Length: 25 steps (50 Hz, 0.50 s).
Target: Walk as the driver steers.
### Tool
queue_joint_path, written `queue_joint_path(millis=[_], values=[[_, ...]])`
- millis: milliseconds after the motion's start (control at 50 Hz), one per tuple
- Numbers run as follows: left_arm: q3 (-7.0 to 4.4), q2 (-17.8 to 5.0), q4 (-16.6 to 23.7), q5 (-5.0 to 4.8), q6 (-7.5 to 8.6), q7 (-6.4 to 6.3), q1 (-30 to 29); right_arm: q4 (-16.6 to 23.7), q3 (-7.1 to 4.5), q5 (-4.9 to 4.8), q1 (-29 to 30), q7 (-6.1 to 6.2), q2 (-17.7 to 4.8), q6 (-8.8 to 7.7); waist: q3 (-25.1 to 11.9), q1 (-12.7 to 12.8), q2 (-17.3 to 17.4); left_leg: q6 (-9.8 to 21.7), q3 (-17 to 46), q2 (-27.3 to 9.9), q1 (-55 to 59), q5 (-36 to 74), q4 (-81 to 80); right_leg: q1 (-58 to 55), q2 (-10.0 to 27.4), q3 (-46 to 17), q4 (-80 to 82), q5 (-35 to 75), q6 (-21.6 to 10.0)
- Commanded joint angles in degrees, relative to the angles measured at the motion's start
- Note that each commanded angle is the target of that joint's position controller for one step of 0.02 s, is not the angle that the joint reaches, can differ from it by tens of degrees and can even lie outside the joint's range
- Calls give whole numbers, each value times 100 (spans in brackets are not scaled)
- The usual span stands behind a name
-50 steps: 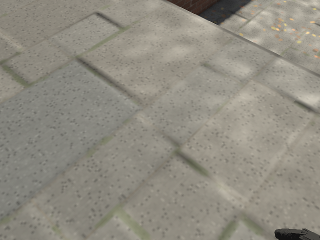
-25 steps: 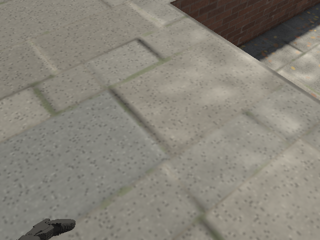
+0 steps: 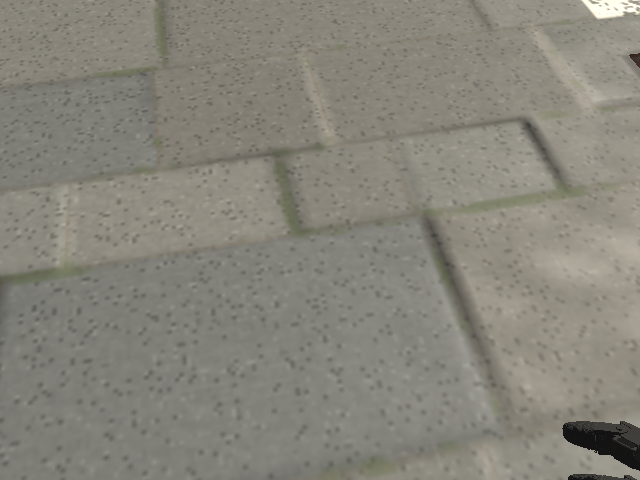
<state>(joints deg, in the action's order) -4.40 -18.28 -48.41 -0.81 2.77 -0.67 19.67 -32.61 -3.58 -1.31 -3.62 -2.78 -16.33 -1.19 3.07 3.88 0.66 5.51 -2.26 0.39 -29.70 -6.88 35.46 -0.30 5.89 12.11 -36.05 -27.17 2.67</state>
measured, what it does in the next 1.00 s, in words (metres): walks ahead, turning left: right foot, then left foot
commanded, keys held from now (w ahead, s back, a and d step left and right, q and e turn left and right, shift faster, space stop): w+q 1.00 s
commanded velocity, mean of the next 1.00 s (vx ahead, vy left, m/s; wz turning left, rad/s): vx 0.50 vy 0.00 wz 0.60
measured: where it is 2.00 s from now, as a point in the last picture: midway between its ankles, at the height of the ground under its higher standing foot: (164, 284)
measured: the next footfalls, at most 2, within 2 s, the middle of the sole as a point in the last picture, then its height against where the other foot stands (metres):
right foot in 0.46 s outside the picture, level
left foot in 0.98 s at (219, 401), level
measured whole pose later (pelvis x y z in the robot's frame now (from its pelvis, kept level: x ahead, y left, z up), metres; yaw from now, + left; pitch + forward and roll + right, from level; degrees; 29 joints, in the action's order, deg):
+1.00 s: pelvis +0.50 +0.12 +0.00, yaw +36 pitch +1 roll -1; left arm -4.5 -18.3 -48.8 -0.9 2.5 -0.6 19.2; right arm -32.9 -3.8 -1.4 -3.7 -2.6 -16.4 -1.0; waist 3.5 3.7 0.4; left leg 5.7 -2.3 0.5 -29.3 -6.7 35.2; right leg -1.0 5.8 12.7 -35.5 -26.8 2.7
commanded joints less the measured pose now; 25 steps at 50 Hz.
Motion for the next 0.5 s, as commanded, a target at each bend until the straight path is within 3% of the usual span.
queue_joint_path(millis=[20, 40, 60, 80, 100, 120, 180, 280, 320, 380, 420, 440, 460, 480, 500], values=[[89, -396, 872, 101, 375, 68, -99, 60, -538, -20, -2161, 131, -1648, -80, -2645, -987, 1151, 1963, 5133, -2010, 5501, -1376, -1642, 4393, -749, -1540, -4396, -745, -131], [-22, -786, 1035, -133, 487, 121, -715, -30, -418, 37, -2026, 97, -1250, -163, -1937, -1134, 656, 1595, 4334, -1816, 5096, -1178, -1805, 4905, -429, -1773, -4412, -195, -224], [22, -710, 1092, -130, 552, 116, -867, -58, -366, 24, -1764, 102, -1093, -205, -1330, -934, 423, 1394, 3581, -1572, 4274, -737, -1810, 4809, -210, -1706, -3946, 305, -300], [14, -680, 1021, 16, 563, 70, -871, -15, -310, 28, -1358, 112, -937, -213, -967, -667, 74, 1218, 3046, -1337, 3456, -153, -1835, 4459, -21, -1696, -3463, 614, -267], [-31, -740, 989, 107, 514, 55, -789, 58, -252, 79, -1078, 125, -793, -219, -795, -445, 146, 1151, 2684, -1162, 2838, 430, -1941, 4032, 95, -1721, -3124, 809, -229], [-45, -735, 972, 132, 443, 69, -706, 97, -233, 117, -940, 143, -767, -220, -729, -310, 237, 1158, 2564, -1079, 2453, 678, -2072, 3756, 115, -1717, -2962, 917, -173], [14, -482, 985, 190, 300, 64, -805, -41, -257, 83, -1007, 235, -855, -258, -552, -252, 175, 1199, 2105, -906, 1752, 1228, -2227, 3539, 22, -1549, -2239, 1261, 66], [146, -192, 1247, 139, 315, 134, -1938, -290, -296, 17, -1398, 362, -987, -190, -282, -670, 344, 800, 1749, -513, 1347, 415, -2147, 3082, -380, -1502, -141, 3008, 161], [128, -265, 1336, 71, 353, 180, -2209, -402, -311, -9, -1603, 369, -1029, -171, -258, -777, 388, 738, 1976, -604, 1415, 109, -2037, 2847, -503, -1558, 241, 3198, 131], [30, -486, 1387, 38, 404, 224, -2211, -498, -298, -37, -1710, 386, -952, -135, -269, -708, 517, 622, 2494, -784, 1865, -183, -1569, 2653, -542, -1745, 644, 2778, -28], [-49, -573, 1307, 28, 445, 215, -1807, -493, -298, -21, -1612, 390, -907, -96, -336, -467, 686, 495, 2703, -760, 1969, -60, -1164, 2130, -576, -1658, 843, 2331, -216], [-122, -665, 1194, 61, 463, 182, -1334, -473, -242, -3, -1598, 383, -736, -89, -565, -232, 653, 340, 2589, -528, 1867, 115, -693, 1412, -532, -1594, 1026, 2299, -365], [-207, -914, 1129, 160, 489, 136, -586, -395, -116, 54, -1604, 360, -393, -106, -1237, 100, 209, 127, 2195, -199, 1354, -260, 683, 107, 232, -2268, 956, 2094, -706], [-333, -1431, 976, 255, 425, 121, 62, -250, -6, -69, -2308, 368, -57, -153, -2048, -76, -1468, -322, 1308, 619, -552, -2268, 2643, -1845, 1584, -4687, 1387, 967, -1625], [-280, -1092, 926, 98, 389, 176, 143, -294, -66, -130, -2398, 385, -536, -176, -1935, -49, -1702, -421, 1307, 250, -1514, -2699, 3643, -1886, 1926, -5974, 1846, -532, -1788]])
Keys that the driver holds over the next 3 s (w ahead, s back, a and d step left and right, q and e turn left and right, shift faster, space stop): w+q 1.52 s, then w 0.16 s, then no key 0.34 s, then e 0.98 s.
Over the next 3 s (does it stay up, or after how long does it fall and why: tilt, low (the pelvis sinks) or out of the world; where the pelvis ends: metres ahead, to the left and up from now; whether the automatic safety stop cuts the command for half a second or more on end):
stays up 0.86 0.53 0.03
